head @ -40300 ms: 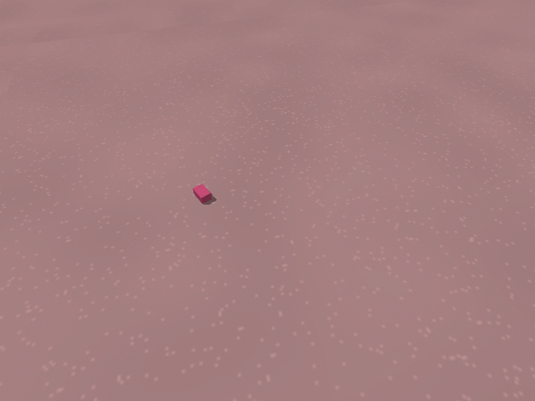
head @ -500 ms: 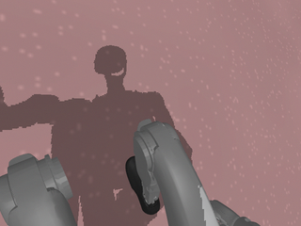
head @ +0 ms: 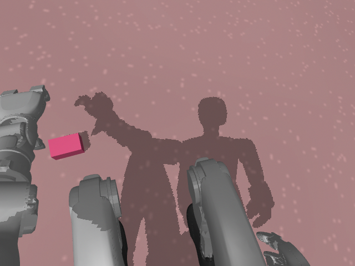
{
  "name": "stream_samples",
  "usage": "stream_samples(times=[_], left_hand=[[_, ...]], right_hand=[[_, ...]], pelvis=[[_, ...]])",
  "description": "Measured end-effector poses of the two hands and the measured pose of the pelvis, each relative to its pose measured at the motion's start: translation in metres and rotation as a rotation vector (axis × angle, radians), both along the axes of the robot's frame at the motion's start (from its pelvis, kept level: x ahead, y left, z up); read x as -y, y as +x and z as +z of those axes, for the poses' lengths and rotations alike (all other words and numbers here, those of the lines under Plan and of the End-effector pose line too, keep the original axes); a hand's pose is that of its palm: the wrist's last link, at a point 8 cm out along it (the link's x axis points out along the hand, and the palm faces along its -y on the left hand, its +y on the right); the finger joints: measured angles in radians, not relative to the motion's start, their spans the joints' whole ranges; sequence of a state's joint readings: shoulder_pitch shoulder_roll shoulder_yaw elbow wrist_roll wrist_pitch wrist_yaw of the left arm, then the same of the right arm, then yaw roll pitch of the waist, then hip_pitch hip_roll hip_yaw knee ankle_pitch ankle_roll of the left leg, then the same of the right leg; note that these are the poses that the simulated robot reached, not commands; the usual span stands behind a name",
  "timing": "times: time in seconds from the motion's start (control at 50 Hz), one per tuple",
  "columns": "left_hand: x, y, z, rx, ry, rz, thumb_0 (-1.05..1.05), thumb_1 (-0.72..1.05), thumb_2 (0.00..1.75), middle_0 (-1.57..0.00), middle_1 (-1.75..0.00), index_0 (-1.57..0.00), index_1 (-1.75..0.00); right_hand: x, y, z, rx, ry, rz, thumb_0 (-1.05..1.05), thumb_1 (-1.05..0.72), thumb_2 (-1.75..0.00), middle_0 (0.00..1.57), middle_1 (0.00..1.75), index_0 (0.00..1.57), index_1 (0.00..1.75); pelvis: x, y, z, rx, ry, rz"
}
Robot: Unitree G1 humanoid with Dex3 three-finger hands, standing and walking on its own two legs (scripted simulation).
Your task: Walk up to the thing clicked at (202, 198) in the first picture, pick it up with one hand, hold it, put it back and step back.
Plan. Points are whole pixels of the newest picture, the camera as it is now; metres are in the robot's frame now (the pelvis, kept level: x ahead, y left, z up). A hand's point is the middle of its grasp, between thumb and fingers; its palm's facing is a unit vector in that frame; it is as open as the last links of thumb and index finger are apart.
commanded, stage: withdraw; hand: left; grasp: from above
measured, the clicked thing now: (67, 146) +0.46 +0.28 -0.33
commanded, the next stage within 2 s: home in 0.16 s
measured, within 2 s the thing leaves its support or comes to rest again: neither
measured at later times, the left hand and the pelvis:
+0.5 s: hand (56, 136) +0.46 +0.28 -0.22, palm faces -0.34 -0.15 -0.93, open 12.0 cm; pelvis +0.01 +0.00 -0.04, yaw -1 degrees
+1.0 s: hand (23, 175) +0.32 +0.25 +0.01, palm faces -0.15 -0.81 -0.57, open 7.5 cm; pelvis +0.01 -0.01 +0.12, yaw +4 degrees
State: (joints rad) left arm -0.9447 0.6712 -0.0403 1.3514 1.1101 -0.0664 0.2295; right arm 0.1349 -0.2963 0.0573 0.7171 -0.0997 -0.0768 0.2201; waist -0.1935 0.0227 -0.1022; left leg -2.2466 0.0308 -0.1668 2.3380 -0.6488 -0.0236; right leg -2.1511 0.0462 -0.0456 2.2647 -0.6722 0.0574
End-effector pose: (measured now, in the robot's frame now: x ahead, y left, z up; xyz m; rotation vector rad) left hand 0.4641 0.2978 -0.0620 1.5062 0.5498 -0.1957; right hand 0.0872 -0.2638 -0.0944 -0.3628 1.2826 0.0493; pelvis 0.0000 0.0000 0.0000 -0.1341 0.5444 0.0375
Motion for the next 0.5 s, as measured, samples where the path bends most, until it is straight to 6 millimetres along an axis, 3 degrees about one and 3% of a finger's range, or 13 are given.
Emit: stream_samples(times=[0.08,0.14,0.38,0.5], left_hand=[[0.008,-0.002,0.000,-0.028,-0.029,-0.054,0.00,-0.32,0.85,-0.28,-0.81,-0.26,-0.82],[0.011,-0.004,-0.012,-0.039,-0.044,-0.083,0.00,-0.31,0.85,-0.28,-0.81,-0.26,-0.82],[0.008,-0.013,-0.095,-0.010,-0.070,-0.126,0.00,-0.23,0.85,-0.28,-0.75,-0.27,-0.75],[0.011,-0.004,-0.099,0.133,-0.097,-0.041,0.00,-0.08,0.87,-0.26,-0.65,-0.25,-0.66]], right_hand=[[0.007,-0.009,0.007,-0.025,-0.049,-0.001,0.01,-0.90,-0.90,0.20,0.30,0.20,0.30],[0.012,-0.018,0.009,-0.052,-0.086,0.002,0.01,-0.90,-0.90,0.20,0.30,0.20,0.30],[0.012,-0.050,-0.013,-0.167,-0.157,0.033,0.01,-0.89,-0.90,0.20,0.30,0.20,0.30],[0.000,-0.048,-0.025,-0.186,-0.110,0.007,0.01,-0.89,-0.90,0.20,0.30,0.20,0.30]], pelvis=[[0.003,-0.004,0.005,0.006,0.008,0.006],[0.005,-0.006,0.003,0.009,0.009,0.007],[0.004,-0.002,-0.033,0.029,-0.005,-0.010],[0.003,0.006,-0.038,-0.004,-0.010,-0.013]])
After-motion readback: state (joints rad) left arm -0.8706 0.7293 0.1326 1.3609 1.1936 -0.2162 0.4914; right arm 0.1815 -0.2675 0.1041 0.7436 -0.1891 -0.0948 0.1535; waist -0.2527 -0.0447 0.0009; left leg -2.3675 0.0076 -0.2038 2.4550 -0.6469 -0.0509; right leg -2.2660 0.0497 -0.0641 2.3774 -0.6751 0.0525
